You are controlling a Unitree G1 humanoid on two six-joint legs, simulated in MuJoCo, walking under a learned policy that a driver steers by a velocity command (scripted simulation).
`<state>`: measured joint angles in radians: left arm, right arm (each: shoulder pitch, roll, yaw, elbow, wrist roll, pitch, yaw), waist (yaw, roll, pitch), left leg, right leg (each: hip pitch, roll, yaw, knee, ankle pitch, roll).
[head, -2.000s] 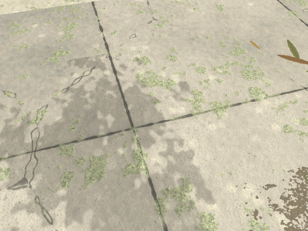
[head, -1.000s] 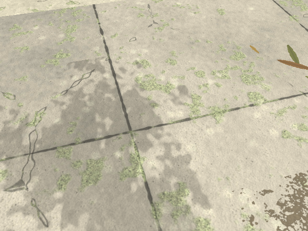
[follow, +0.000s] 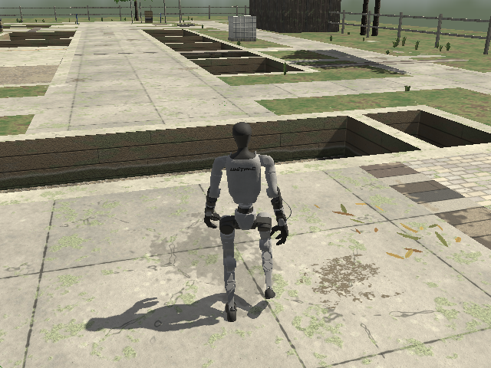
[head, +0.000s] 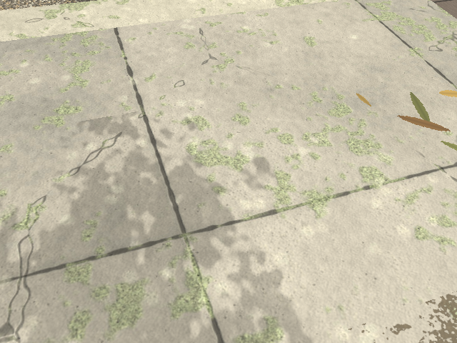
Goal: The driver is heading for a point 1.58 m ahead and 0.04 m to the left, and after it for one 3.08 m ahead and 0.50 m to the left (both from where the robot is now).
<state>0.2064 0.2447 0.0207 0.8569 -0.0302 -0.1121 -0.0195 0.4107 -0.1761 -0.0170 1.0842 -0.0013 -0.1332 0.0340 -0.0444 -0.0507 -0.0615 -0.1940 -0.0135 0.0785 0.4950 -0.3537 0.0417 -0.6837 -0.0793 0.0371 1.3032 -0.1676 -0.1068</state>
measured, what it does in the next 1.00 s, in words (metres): walks ahead: right foot, then left foot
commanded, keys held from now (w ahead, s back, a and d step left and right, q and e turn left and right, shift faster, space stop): w+shift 1.00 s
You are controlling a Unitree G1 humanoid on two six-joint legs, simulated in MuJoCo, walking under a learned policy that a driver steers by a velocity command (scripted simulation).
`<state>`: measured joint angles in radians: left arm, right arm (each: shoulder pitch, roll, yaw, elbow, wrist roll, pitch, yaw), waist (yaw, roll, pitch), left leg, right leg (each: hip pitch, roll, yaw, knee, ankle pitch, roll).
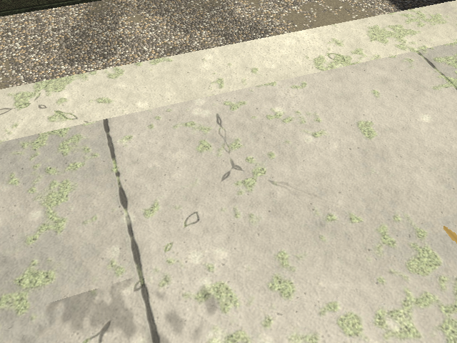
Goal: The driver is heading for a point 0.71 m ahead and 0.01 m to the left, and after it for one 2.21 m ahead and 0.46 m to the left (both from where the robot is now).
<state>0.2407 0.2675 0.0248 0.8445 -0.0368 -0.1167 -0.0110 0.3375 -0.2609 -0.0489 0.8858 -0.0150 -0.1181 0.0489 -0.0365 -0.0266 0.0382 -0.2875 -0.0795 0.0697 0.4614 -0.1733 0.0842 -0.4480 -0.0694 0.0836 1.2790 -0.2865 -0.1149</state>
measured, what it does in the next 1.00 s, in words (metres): walks ahead: right foot, then left foot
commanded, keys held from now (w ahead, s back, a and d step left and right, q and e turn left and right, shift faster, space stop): w+shift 0.50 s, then shift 0.24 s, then q+shift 0.26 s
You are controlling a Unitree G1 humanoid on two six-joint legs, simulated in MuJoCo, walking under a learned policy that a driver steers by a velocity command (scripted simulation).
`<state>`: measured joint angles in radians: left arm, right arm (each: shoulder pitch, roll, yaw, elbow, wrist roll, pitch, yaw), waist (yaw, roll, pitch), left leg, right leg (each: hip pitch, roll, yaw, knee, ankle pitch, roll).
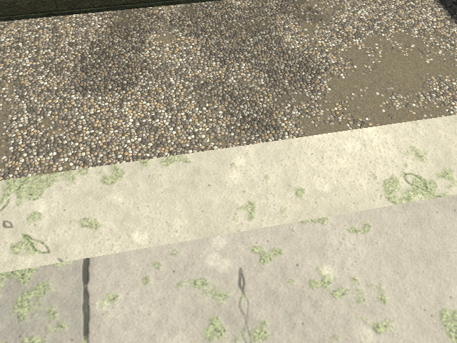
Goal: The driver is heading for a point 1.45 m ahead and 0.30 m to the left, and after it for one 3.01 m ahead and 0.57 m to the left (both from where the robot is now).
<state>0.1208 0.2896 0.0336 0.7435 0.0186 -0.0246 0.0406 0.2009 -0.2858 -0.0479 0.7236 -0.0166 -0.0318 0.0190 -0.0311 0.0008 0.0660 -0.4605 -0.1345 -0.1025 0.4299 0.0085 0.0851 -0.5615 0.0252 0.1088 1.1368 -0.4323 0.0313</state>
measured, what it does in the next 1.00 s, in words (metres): walks ahead, turning left: right foot, then left foot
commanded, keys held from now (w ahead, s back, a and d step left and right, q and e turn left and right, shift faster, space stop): q+shift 0.42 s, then shift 0.14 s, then w+shift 0.20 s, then w+e+shift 0.24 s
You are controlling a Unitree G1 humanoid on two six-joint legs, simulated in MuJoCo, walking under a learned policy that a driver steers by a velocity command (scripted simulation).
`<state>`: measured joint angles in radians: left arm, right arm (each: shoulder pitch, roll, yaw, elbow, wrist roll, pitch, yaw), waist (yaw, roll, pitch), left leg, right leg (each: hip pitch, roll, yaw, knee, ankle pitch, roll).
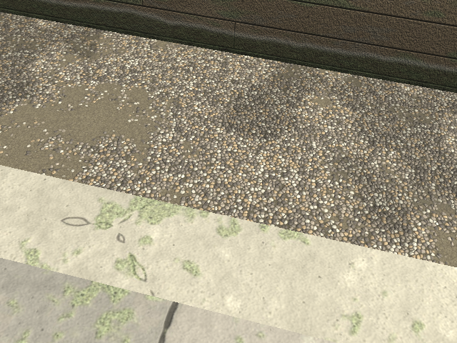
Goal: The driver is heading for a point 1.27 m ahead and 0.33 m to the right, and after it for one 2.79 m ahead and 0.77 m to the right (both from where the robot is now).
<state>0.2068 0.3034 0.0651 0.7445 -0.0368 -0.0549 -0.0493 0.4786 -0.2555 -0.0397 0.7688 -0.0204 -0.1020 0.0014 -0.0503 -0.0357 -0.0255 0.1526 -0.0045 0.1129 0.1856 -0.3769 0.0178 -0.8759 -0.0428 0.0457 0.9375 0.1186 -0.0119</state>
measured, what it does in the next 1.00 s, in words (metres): walks ahead, turning right: right foot, then left foot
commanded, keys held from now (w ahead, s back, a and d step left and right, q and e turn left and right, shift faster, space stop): w+e+shift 0.46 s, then w+shift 0.48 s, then w+q+shift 0.06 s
